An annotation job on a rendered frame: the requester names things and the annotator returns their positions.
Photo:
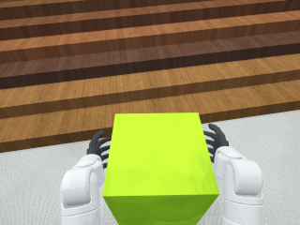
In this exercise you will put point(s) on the carton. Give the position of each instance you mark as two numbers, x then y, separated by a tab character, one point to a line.
159	170

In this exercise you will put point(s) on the robot right forearm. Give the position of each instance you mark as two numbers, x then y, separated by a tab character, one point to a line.
242	188

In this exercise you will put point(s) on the robot left hand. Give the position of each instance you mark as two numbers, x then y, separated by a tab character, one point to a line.
96	143

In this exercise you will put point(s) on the robot right hand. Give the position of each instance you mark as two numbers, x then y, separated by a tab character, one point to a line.
219	140

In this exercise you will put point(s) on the robot left forearm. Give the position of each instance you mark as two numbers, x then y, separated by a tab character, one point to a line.
79	192

